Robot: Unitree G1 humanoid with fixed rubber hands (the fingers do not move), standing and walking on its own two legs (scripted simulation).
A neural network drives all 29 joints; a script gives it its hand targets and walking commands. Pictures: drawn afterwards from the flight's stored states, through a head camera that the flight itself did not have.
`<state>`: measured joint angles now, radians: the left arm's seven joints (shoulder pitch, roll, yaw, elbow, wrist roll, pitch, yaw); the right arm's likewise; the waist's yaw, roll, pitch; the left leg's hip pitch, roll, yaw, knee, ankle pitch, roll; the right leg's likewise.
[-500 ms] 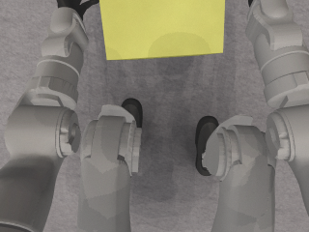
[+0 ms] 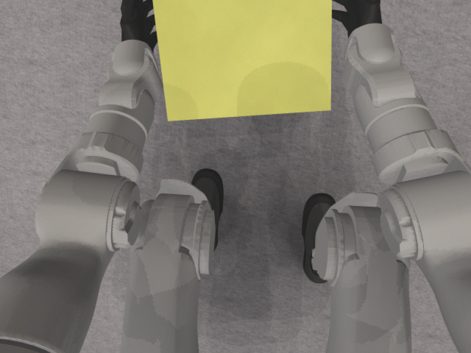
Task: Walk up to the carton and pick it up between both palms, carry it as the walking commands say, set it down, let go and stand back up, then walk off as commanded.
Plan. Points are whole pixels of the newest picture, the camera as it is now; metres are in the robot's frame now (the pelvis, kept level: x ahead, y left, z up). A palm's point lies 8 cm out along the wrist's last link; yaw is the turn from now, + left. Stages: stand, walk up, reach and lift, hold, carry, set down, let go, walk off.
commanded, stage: reach and lift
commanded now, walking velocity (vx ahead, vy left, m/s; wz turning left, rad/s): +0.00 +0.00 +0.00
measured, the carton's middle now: (246, 43) +0.51 +0.06 -0.26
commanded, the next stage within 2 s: none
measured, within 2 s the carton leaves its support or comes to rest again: leaves its support in 0.46 s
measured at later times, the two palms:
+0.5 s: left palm (148, 34) +0.50 +0.19 -0.19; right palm (373, 22) +0.53 -0.10 -0.19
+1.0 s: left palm (134, 37) +0.49 +0.20 -0.17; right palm (374, 1) +0.54 -0.08 -0.15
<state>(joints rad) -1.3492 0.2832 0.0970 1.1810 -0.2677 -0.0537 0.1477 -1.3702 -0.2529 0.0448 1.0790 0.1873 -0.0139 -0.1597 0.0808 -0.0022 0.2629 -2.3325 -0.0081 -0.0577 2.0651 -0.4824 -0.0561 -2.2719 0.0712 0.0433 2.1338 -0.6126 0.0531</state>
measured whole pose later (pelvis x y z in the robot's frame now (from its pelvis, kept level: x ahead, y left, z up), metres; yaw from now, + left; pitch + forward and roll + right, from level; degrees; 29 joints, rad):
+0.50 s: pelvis +0.00 +0.00 -0.01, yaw -1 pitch +42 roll +1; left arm -1.35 0.24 0.19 1.18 -0.15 0.07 0.14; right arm -1.36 -0.21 -0.14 1.13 0.04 0.09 -0.12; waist 0.08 -0.04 0.19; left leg -2.35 0.00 -0.05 2.12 -0.50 -0.06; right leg -2.31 0.11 0.06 2.18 -0.61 0.07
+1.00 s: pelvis -0.03 +0.01 +0.00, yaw -2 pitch +29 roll +0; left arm -1.37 0.24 0.25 0.83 -0.13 0.27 0.19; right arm -1.48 -0.20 -0.25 0.89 -0.01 0.25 -0.13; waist 0.09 -0.06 0.52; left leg -2.12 -0.08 -0.10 2.10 -0.48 -0.10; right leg -2.08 0.13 0.07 2.15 -0.58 0.09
